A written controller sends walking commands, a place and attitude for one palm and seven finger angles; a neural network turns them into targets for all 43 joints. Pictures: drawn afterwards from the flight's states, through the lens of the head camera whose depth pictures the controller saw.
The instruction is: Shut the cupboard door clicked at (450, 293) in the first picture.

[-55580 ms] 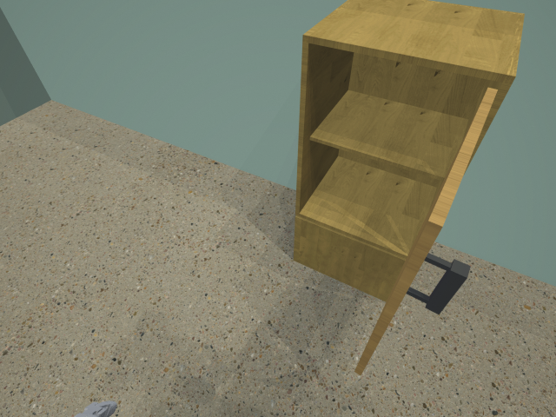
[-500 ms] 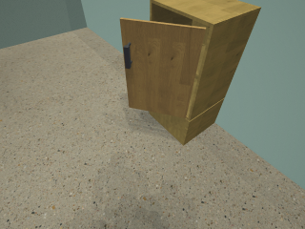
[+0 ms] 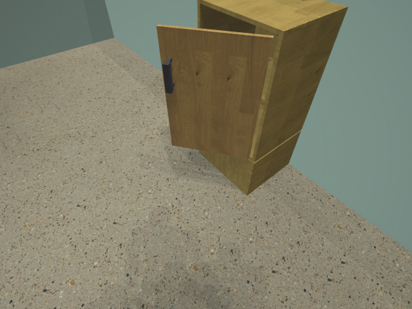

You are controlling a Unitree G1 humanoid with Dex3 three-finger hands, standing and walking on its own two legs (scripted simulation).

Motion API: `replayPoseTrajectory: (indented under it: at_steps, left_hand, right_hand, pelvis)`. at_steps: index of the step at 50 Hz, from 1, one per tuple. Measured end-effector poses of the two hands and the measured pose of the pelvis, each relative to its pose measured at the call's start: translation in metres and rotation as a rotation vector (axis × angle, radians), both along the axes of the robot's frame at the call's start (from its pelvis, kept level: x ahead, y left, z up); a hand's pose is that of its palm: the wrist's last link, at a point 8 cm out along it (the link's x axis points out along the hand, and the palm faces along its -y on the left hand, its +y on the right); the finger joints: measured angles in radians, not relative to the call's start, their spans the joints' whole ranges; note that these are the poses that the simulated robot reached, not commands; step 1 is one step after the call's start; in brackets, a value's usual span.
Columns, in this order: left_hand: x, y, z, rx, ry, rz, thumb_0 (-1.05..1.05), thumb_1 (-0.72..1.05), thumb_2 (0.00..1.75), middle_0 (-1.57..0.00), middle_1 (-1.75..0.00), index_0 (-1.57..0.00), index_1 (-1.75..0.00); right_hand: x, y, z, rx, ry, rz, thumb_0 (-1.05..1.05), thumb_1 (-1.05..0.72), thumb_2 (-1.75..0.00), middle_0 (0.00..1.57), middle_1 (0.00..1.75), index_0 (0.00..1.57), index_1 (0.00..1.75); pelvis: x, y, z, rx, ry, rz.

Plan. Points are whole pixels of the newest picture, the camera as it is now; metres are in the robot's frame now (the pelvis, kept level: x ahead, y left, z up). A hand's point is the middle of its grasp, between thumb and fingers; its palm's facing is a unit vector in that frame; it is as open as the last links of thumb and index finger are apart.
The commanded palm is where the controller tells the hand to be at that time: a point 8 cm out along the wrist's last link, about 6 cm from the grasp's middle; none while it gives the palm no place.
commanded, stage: walk to a spot facing it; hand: left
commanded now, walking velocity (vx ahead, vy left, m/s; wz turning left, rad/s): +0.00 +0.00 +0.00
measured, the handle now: (169, 75) +0.92 +0.19 -0.02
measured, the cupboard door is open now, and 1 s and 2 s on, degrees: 37 37 37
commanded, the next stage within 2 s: turn to face it in 1.90 s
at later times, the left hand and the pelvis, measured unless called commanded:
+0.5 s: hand out of the picture +0.03 +0.21 -0.19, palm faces +0.21 -0.95 -0.23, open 7.4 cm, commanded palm none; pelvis -0.01 +0.01 -0.02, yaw +12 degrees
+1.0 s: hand out of the picture -0.06 +0.15 -0.16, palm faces +0.52 -0.80 -0.29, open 7.4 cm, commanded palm none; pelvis +0.00 -0.05 +0.00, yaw +33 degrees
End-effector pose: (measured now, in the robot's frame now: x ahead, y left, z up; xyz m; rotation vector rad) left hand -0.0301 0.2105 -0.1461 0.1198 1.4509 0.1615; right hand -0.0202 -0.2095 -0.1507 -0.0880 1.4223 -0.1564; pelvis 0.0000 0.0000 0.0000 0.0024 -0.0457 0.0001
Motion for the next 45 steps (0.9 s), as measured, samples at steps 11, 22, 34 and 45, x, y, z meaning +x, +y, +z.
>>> replayPoseTrajectory:
  at_steps: [11,22,34,45]
  left_hand:
    - [0.014,0.000,-0.005,0.010,-0.040,0.033,0.01,0.91,0.90,-0.20,-0.30,-0.20,-0.30]
    - [0.030,0.039,-0.025,0.044,-0.114,0.136,0.01,0.91,0.90,-0.20,-0.30,-0.20,-0.30]
    - [0.055,0.048,0.025,0.168,-0.300,0.206,0.01,0.91,0.90,-0.20,-0.30,-0.20,-0.30]
    - [-0.024,-0.003,0.031,0.204,-0.184,0.373,0.01,0.90,0.90,-0.20,-0.30,-0.20,-0.30]
  right_hand:
    - [-0.003,-0.005,-0.004,0.004,0.043,0.022,0.00,-0.91,-0.89,0.19,0.29,0.20,0.30]
    - [0.043,-0.014,-0.005,-0.075,0.001,0.149,0.00,-0.91,-0.89,0.19,0.29,0.20,0.30]
    - [0.123,-0.048,0.008,-0.091,-0.116,0.340,0.00,-0.90,-0.89,0.20,0.29,0.20,0.30]
    - [0.202,-0.058,0.009,-0.043,-0.188,0.496,0.00,-0.91,-0.90,0.19,0.29,0.20,0.30]
  pelvis:
    - [-0.002,-0.005,-0.005,-0.006,0.008,0.046]
    - [-0.003,0.008,-0.023,-0.024,0.029,0.171]
    - [-0.009,-0.023,-0.006,-0.035,0.080,0.329]
    - [-0.001,-0.053,-0.003,0.024,0.058,0.492]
